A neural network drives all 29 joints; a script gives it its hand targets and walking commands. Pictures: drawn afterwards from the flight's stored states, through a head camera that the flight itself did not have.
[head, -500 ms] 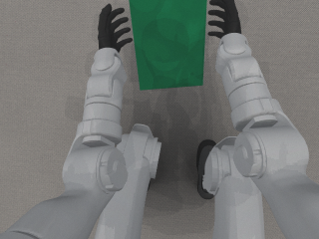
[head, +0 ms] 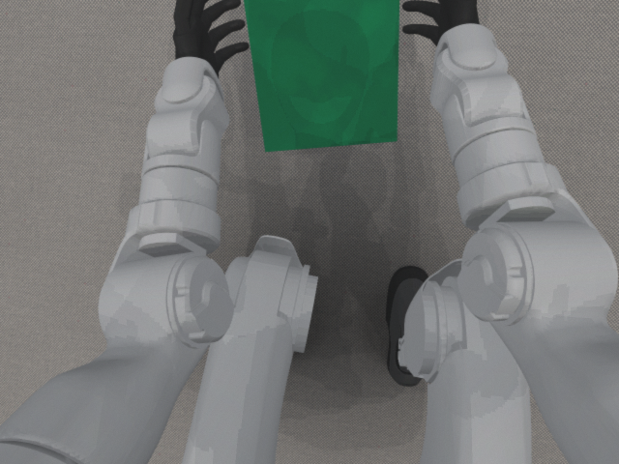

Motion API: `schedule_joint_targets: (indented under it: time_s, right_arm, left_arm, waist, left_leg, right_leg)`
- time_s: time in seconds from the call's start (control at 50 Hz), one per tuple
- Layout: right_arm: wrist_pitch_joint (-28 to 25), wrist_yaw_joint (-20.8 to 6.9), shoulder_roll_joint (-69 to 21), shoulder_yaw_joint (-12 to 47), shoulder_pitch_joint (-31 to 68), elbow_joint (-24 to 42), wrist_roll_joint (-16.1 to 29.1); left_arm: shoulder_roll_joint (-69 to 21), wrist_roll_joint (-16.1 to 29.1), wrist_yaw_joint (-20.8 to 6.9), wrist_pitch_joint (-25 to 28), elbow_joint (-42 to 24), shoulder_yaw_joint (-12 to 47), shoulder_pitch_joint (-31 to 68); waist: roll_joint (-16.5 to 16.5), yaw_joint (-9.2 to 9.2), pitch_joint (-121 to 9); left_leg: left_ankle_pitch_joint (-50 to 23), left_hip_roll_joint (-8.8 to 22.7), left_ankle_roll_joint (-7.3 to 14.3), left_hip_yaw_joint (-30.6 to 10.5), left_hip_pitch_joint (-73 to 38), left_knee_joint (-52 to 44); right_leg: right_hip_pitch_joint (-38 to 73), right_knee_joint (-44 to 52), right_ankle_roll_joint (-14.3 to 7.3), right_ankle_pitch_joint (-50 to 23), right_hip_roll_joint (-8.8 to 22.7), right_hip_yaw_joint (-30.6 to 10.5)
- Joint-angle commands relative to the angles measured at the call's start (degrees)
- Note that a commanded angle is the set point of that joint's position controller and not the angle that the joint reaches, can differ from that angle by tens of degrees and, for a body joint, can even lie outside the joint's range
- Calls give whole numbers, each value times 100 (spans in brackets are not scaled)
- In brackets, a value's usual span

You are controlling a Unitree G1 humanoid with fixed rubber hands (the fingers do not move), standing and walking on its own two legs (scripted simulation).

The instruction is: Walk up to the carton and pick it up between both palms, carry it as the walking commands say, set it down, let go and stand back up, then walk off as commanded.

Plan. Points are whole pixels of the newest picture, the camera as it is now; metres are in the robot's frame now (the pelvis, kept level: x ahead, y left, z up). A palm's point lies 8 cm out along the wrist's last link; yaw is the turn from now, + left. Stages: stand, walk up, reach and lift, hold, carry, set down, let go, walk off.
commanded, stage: set down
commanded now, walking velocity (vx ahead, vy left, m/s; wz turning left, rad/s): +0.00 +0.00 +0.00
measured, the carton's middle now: (323, 44) +0.57 +0.06 -0.25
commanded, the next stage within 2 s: none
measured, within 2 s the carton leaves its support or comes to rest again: rests again in 1.64 s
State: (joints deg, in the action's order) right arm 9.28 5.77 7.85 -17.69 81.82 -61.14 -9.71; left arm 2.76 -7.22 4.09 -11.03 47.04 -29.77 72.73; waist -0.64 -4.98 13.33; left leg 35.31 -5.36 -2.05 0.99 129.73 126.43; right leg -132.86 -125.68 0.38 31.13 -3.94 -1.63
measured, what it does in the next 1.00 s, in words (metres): stands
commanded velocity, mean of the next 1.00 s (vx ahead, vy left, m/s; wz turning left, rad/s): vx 0.00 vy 0.00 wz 0.00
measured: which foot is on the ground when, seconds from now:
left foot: down 0.00-1.00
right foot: down 0.00-1.00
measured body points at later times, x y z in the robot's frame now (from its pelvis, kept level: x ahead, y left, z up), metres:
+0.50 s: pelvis +0.01 +0.00 +0.00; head +0.37 -0.01 +0.27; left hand +0.53 +0.18 -0.15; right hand +0.57 -0.08 -0.16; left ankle +0.10 +0.11 -0.33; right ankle +0.11 -0.11 -0.33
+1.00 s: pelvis +0.02 +0.00 +0.00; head +0.38 -0.01 +0.27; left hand +0.53 +0.19 -0.16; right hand +0.57 -0.08 -0.17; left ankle +0.10 +0.11 -0.33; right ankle +0.11 -0.11 -0.33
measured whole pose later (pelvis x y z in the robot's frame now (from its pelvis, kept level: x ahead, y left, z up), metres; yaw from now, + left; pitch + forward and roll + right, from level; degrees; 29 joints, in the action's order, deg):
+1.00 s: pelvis +0.02 +0.00 +0.00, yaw +1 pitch +41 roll +2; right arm 4.7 1.8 6.5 -21.7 82.2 -61.5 -15.4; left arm 4.6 -7.8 1.6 -5.6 50.8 -32.2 73.0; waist 0.9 -4.3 12.7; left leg 37.9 -6.1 -2.1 0.7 130.1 126.8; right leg -132.9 -126.3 0.3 34.4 -3.3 -1.5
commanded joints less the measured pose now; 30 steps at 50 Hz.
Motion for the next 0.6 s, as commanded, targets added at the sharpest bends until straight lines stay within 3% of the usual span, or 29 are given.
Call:
schedule_joint_targets:
  time_s: [0.0,0.58]
  right_arm:
    - [34,-1210,-4471,1289,1768,-327,137]
    - [-29,-1189,-3713,783,744,-817,-455]
  left_arm:
    - [-4601,322,-1395,-107,443,2217,2698]
    - [-3878,80,-1367,49,980,1802,1999]
  waist:
    - [-232,169,-4949]
    - [-94,365,-4250]
  left_leg:
    - [-1465,-360,7,123,-2027,-1203]
    - [-1485,-337,-110,68,-1538,-1130]
  right_leg:
    - [2819,810,-196,-1100,-535,332]
    - [2631,846,-211,-1274,-426,234]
